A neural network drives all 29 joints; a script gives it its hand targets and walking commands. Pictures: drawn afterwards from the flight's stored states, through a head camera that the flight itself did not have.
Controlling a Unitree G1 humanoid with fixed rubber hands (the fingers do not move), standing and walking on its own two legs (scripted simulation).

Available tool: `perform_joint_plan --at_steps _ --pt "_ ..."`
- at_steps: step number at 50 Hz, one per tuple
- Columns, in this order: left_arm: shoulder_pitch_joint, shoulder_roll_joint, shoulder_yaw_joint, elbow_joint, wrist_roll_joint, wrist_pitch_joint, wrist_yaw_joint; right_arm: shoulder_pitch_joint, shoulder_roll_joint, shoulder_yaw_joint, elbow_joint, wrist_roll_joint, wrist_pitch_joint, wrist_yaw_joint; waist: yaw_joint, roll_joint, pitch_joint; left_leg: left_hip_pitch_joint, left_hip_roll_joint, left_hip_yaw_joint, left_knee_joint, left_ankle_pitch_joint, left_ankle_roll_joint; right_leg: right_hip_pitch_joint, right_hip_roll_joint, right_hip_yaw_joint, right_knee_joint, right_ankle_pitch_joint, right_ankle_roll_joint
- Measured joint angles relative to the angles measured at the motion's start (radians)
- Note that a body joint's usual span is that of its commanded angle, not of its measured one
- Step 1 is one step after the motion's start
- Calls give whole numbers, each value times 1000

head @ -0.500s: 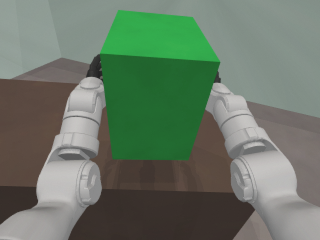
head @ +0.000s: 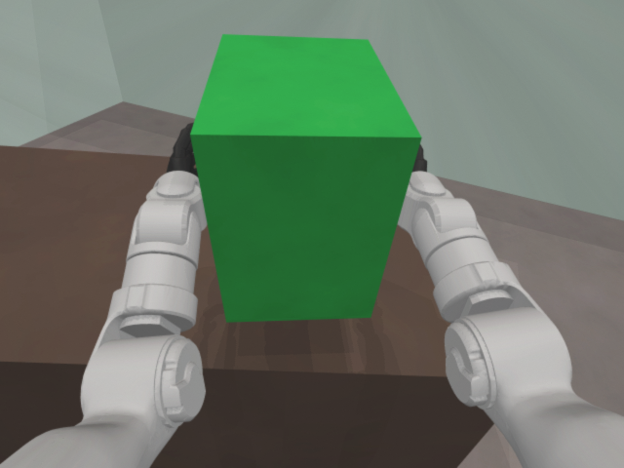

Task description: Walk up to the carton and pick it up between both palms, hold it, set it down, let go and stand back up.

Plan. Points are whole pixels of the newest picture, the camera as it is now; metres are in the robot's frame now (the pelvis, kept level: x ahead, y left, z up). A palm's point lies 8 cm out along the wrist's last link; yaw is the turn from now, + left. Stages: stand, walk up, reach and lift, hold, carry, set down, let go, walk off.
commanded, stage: set down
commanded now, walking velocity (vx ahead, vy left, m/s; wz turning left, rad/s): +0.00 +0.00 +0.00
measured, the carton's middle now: (298, 178) +0.43 +0.03 +0.21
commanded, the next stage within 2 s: none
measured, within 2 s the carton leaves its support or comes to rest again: neither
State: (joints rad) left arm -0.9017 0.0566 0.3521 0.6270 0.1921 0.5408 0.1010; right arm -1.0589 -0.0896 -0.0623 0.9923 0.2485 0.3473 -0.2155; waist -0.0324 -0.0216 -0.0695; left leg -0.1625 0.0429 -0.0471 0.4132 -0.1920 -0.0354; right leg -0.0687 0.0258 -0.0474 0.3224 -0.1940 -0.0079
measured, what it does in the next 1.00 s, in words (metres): stands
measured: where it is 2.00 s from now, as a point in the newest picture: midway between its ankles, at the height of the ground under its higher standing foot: outside the picture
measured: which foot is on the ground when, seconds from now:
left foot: down 0.00-1.00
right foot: down 0.00-1.00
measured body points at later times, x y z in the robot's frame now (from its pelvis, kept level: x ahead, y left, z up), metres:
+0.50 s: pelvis -0.01 +0.01 +0.00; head -0.05 +0.03 +0.45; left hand +0.41 +0.16 +0.19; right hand +0.42 -0.13 +0.20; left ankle +0.02 +0.14 -0.75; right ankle -0.01 -0.11 -0.75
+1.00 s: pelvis -0.01 -0.01 +0.00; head -0.02 +0.01 +0.45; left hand +0.42 +0.16 +0.14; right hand +0.44 -0.13 +0.16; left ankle +0.02 +0.14 -0.75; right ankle -0.01 -0.11 -0.75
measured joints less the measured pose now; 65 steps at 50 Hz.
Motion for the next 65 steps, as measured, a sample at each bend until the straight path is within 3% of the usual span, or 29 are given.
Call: perform_joint_plan --at_steps 15,28,34,47,52,59,65 --pt "22 -29 -63 54 -31 -56 81 20 -24 -38 89 -35 -92 72 18 -1 -10 -48 3 10 36 -11 8 -35 3 11 -2 14 7" --pt "-42 -51 21 214 4 -130 80 -38 -36 -106 242 -124 -146 106 64 4 -21 -66 7 26 1 18 5 -81 5 27 10 23 0" --pt "-27 -52 21 222 -6 -172 83 -19 -23 -130 255 -157 -198 111 72 2 -45 -103 12 14 -9 31 -5 -119 11 15 10 28 -9" --pt "-12 -49 35 274 -9 -250 72 9 1 -185 230 -230 -219 108 68 -13 -72 -163 16 -1 -26 47 -18 -190 15 0 24 23 -21" --pt "-18 -64 74 270 20 -265 65 1 -1 -196 244 -231 -240 111 79 -14 -50 -158 19 8 -30 45 -19 -190 17 9 25 22 -22" --pt "15 -67 46 250 9 -295 70 42 7 -183 205 -241 -265 118 83 -11 -92 -197 20 8 -27 40 -19 -224 18 10 16 23 -21" --pt "-5 -86 92 273 48 -294 65 34 1 -233 235 -279 -270 137 100 -16 -73 -187 17 16 -36 38 -16 -220 15 17 15 20 -19"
